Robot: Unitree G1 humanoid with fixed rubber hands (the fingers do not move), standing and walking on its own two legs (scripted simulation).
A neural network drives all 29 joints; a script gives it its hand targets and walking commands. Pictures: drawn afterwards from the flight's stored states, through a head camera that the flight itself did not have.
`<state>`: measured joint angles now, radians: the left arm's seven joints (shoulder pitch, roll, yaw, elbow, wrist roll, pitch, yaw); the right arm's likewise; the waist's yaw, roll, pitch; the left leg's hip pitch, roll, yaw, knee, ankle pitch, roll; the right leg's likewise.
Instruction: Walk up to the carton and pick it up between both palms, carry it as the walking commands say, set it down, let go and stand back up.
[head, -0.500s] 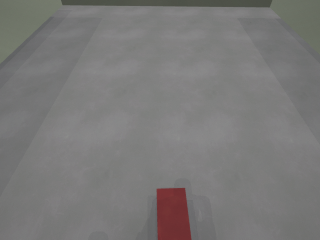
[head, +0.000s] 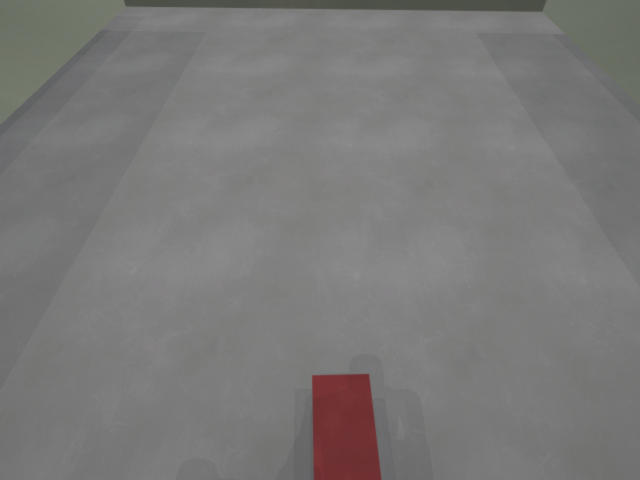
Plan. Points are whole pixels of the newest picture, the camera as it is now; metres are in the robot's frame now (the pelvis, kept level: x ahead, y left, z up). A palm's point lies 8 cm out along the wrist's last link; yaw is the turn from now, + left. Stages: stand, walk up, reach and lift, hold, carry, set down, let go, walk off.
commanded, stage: stand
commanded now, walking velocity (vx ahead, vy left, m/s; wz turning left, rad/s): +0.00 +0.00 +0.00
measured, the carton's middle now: (342, 438) +0.36 -0.04 -0.67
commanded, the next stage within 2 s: reach and lift in 0.02 s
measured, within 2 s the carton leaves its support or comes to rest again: neither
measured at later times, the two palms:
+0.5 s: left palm out of the picture +0.09 +0.17 -0.17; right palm out of the picture +0.10 -0.18 -0.16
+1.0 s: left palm (247, 455) +0.21 +0.13 -0.17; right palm (471, 472) +0.19 -0.20 -0.19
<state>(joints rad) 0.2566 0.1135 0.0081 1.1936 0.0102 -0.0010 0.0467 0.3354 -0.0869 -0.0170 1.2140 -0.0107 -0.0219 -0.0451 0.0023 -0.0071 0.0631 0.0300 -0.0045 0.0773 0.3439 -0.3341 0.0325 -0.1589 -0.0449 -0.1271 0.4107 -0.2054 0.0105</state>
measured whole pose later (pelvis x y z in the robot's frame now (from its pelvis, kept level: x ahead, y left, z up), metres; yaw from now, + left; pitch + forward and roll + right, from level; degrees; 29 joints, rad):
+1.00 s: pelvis -0.15 -0.07 -0.10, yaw +8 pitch +17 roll +2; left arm -0.72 0.16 0.15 0.88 0.05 0.46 -0.02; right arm -0.55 0.02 -0.21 0.65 -0.01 0.51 -0.16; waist -0.08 0.00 0.08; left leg -1.01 -0.03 -0.07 1.10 -0.39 -0.03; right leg -1.10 0.04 0.02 1.03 -0.24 -0.01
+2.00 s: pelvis -0.07 -0.04 -0.17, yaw +15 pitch +59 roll -3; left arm -0.89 0.02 0.04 0.64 0.08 0.06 0.17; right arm -0.79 -0.15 -0.48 0.78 -0.02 -0.07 0.07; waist -0.13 0.09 -0.21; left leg -1.84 -0.08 -0.09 1.27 -0.44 0.00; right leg -1.85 -0.01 0.02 1.20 -0.32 0.03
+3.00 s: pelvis -0.17 -0.08 -0.40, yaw +15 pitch +33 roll -1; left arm -1.53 0.30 -0.14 1.12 -0.20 0.09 0.11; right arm -1.45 -0.35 -0.20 1.18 0.21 0.00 -0.07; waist -0.15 0.02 0.53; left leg -2.17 -0.09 -0.07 2.18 -0.58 -0.07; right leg -2.22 -0.03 0.02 2.10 -0.45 0.03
